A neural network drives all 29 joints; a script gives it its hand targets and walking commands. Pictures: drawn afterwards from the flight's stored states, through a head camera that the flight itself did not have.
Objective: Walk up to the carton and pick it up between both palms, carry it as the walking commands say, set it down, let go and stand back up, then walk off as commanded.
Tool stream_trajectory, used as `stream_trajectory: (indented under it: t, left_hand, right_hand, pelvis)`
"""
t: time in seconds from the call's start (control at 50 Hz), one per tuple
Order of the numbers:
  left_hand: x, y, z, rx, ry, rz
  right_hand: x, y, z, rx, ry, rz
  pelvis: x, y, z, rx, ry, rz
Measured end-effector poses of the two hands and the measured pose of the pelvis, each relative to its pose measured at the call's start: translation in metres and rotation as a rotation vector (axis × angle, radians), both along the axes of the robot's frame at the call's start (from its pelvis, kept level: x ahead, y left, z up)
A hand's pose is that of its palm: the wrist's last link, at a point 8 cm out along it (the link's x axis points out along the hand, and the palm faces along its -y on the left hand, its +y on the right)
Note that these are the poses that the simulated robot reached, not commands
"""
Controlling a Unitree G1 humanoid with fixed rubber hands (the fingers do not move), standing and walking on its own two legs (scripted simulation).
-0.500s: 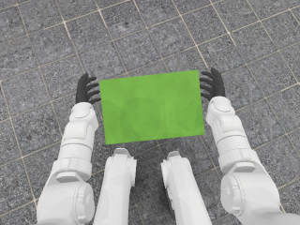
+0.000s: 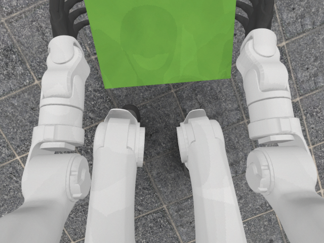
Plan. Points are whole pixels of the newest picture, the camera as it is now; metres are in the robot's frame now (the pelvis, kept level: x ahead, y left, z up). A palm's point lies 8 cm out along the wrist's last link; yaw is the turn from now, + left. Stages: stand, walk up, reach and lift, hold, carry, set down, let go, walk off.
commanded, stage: set down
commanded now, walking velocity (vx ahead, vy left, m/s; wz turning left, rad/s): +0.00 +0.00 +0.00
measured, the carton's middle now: (163, 36) +0.51 +0.00 -0.26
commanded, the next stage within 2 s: none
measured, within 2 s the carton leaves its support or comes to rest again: rests again in 1.22 s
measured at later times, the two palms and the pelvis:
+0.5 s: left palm (75, 31) +0.51 +0.20 -0.22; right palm (238, 28) +0.52 -0.16 -0.22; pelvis +0.00 +0.00 -0.06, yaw -1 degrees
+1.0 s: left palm (77, 30) +0.51 +0.20 -0.25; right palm (234, 30) +0.52 -0.17 -0.26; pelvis +0.01 -0.01 -0.08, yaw -1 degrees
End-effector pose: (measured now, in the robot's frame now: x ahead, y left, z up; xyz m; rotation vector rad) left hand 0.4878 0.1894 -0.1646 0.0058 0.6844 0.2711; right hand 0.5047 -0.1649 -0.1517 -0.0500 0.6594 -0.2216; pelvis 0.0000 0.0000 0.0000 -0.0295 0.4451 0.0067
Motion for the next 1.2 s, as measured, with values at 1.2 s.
stream_trajectory:
  t: [1.2]
  left_hand:
    - [0.028,0.008,-0.083,0.028,0.135,-0.104]
  right_hand:
    - [0.017,-0.002,-0.106,0.034,0.129,0.090]
  pelvis:
    - [0.010,-0.003,-0.080,0.049,0.004,-0.053]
